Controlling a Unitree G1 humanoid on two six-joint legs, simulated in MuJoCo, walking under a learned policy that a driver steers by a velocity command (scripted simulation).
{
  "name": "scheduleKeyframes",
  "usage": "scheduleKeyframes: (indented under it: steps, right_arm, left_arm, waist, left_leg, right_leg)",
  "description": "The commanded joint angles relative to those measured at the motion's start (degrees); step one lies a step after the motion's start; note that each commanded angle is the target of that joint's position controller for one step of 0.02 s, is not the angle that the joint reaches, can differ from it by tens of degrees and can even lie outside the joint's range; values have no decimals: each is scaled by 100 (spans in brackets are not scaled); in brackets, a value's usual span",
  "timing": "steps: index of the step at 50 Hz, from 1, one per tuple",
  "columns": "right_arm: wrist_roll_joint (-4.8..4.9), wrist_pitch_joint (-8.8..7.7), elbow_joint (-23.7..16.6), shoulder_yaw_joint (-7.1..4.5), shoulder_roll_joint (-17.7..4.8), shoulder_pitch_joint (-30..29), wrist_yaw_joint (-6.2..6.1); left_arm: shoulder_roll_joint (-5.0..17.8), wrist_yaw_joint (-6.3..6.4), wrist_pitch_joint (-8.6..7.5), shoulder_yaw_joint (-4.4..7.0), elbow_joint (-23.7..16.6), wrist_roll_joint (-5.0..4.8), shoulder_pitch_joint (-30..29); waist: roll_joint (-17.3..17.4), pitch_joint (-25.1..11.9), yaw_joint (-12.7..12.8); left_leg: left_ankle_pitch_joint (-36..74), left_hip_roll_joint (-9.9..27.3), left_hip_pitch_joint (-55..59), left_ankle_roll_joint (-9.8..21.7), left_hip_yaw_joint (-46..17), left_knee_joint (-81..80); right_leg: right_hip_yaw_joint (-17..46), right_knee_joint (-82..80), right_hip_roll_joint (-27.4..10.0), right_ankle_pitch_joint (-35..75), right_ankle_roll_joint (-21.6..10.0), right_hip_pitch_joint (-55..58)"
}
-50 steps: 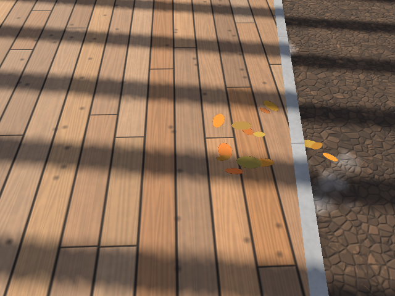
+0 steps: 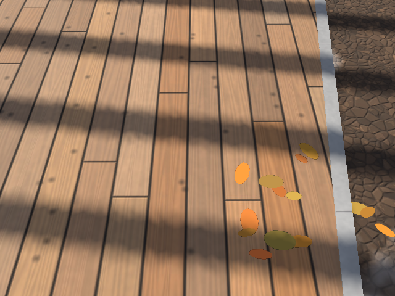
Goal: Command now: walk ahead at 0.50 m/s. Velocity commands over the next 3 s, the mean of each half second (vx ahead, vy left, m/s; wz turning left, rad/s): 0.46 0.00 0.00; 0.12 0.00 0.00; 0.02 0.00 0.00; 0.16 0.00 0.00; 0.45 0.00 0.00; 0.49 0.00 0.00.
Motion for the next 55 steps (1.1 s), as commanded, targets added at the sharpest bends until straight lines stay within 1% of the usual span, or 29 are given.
scheduleKeyframes:
  steps: [1,2,3,4,5,6,7,9,11,14,18,20,24,27,28,29,30,31,32,33,34,37,41,43,46,47,48,50,55]
  right_arm:
    - [1,-151,-156,-176,-557,490,-84]
    - [-29,-203,159,-257,-682,1442,-136]
    - [-167,-253,405,-379,-1030,2464,-201]
    - [-261,-236,472,-551,-1659,3067,-206]
    - [-52,-133,450,-502,-1385,2642,-147]
    - [26,-132,346,-419,-1151,1917,-129]
    - [15,-177,304,-323,-785,1567,-105]
    - [35,-253,461,-188,-374,1510,-148]
    - [41,-341,605,-172,-422,1820,-177]
    - [49,-386,699,-200,-674,2117,-182]
    - [49,-370,748,-149,-638,2473,-163]
    - [50,-374,812,-118,-625,2642,-179]
    - [2,-325,975,-77,-617,2888,-240]
    - [17,-287,964,-114,-737,2593,-314]
    - [88,-284,951,-109,-722,2639,-322]
    - [187,-272,831,-50,-480,2938,-354]
    - [439,-162,1070,-10,-98,3914,-349]
    - [232,-40,1157,-103,-434,3612,-367]
    - [58,-1,992,-110,-389,2972,-334]
    - [-41,32,939,-109,-300,2641,-308]
    - [-91,97,920,-119,-277,2512,-284]
    - [-56,300,1125,-53,-16,2837,-286]
    - [-22,451,1107,-18,-136,2367,-381]
    - [-7,456,1111,0,-172,2213,-375]
    - [-44,371,1212,66,-115,2297,-373]
    - [-84,311,1204,75,-211,2341,-385]
    - [-33,263,1184,57,-400,2180,-394]
    - [57,167,1216,119,-185,2028,-380]
    - [79,107,1246,122,-177,2123,-409]
  left_arm:
    - [919,64,-17,172,-71,32,174]
    - [941,51,4,175,-87,3,54]
    - [831,28,-8,130,-223,-66,-29]
    - [236,-60,-2,15,-372,-343,612]
    - [802,-49,10,181,-327,-183,241]
    - [799,-61,4,209,-542,-129,-303]
    - [728,-79,-23,197,-606,-104,-596]
    - [521,-124,109,202,-583,44,-541]
    - [362,-191,238,190,-570,91,-471]
    - [424,-245,336,196,-837,94,-1121]
    - [442,-269,332,149,-1214,21,-2178]
    - [329,-244,305,88,-1280,-16,-2440]
    - [364,-136,224,59,-1235,-33,-2458]
    - [637,-40,79,174,-810,30,-1316]
    - [815,-9,-22,226,-617,107,-751]
    - [1259,0,-81,311,-519,225,-73]
    - [1294,-49,-15,304,-536,27,-164]
    - [1056,-77,82,263,-694,-177,-595]
    - [776,-55,127,174,-770,-181,-1165]
    - [505,-17,152,75,-782,-137,-1461]
    - [404,39,163,28,-763,-123,-1554]
    - [474,65,144,-6,-640,-33,-1473]
    - [671,44,213,15,-557,-6,-1323]
    - [706,48,312,31,-528,-35,-1322]
    - [658,65,443,32,-475,-109,-1294]
    - [616,65,465,36,-443,-111,-1191]
    - [501,51,491,39,-428,-161,-964]
    - [402,37,503,16,-325,-121,-915]
    - [400,44,456,-7,-146,-84,-828]
  waist:
    - [-608,-135,-571]
    - [-484,-608,-986]
    - [-247,-1233,-1362]
    - [1106,-2144,-1200]
    - [407,-2025,-1101]
    - [287,-1036,-834]
    - [11,-571,-708]
    - [100,-177,-344]
    - [152,-167,-240]
    - [169,54,-248]
    - [195,240,-476]
    - [193,271,-541]
    - [440,53,-600]
    - [366,-353,-83]
    - [100,-679,105]
    - [-609,-1482,121]
    - [-1384,-2473,-220]
    - [-588,-2223,-260]
    - [-530,-1341,-340]
    - [-357,-773,-463]
    - [-416,-523,-568]
    - [-496,-659,-792]
    - [-717,-600,-627]
    - [-748,-435,-585]
    - [-398,-74,-648]
    - [-236,62,-593]
    - [175,271,-331]
    - [503,240,-263]
    - [51,70,-293]
  left_leg:
    - [-583,-441,858,311,186,-354]
    - [-315,-548,1991,460,229,-735]
    - [-559,266,3558,730,-623,-748]
    - [-1002,2141,5402,1655,-3530,-1107]
    - [-1207,2073,5020,1607,-4296,-1700]
    - [-1273,1866,4128,1399,-3284,-1830]
    - [-836,1629,3387,1225,-2694,-2064]
    - [-182,1124,2451,832,-1782,-2319]
    - [347,982,2264,806,-1454,-2407]
    - [499,883,2258,838,-1135,-2643]
    - [975,690,2485,737,-809,-2730]
    - [2260,629,2593,633,-525,-2497]
    - [3593,677,3150,474,-341,-1784]
    - [3978,625,3405,283,-395,-437]
    - [3032,395,2989,131,-285,445]
    - [107,-19,1929,-32,-42,2032]
    - [-3478,-722,1141,-153,-349,3475]
    - [-3153,-490,1094,-178,-830,3614]
    - [-2866,-371,836,-219,-787,3541]
    - [-2556,-192,877,-263,-805,3169]
    - [-2351,-85,1116,-314,-797,2780]
    - [-2092,-158,1930,-401,-572,1928]
    - [-1882,-133,2004,-393,-465,816]
    - [-1639,-136,2120,-364,-411,424]
    - [-921,-34,2647,-248,-480,-793]
    - [-930,237,2647,-197,-803,-1205]
    - [-1354,397,2103,-107,-1114,-1356]
    - [-1755,420,1214,-168,-1208,-1797]
    - [-1118,303,1646,-190,-1023,-1706]
  right_leg:
    - [483,1191,-1680,5931,-546,70]
    - [314,2222,-1512,5889,-440,-212]
    - [200,3657,-1317,4381,-347,-1343]
    - [-166,6129,-276,557,-29,-3530]
    - [643,6757,-176,-778,-119,-4144]
    - [732,6648,-523,-303,-157,-4461]
    - [728,6315,-721,67,-156,-4343]
    - [690,5705,-957,309,-75,-3805]
    - [572,5471,-962,397,29,-3646]
    - [407,4949,-1096,887,185,-4166]
    - [182,3644,-1088,1664,310,-4412]
    - [-15,2984,-901,1903,287,-4097]
    - [-114,2370,-571,1906,89,-3523]
    - [-56,1538,-285,1899,-173,-2379]
    - [161,1206,-626,3361,-256,-1425]
    - [1306,1902,-2055,6522,-613,80]
    - [2666,1886,-3153,8131,-1674,909]
    - [2440,1494,-2830,6811,-1627,165]
    - [2053,1113,-2551,5586,-1449,-653]
    - [1699,774,-2270,4855,-1213,-1360]
    - [1377,574,-2044,4546,-1040,-1856]
    - [877,452,-1701,4084,-806,-2422]
    - [1054,146,-1628,1600,-706,-2503]
    - [1214,-52,-1606,170,-624,-2713]
    - [1287,-83,-1493,-979,-237,-3176]
    - [1257,28,-1376,-980,-39,-3193]
    - [994,101,-1035,-521,95,-2973]
    - [728,602,-880,532,114,-1815]
    - [790,622,-983,806,90,-1720]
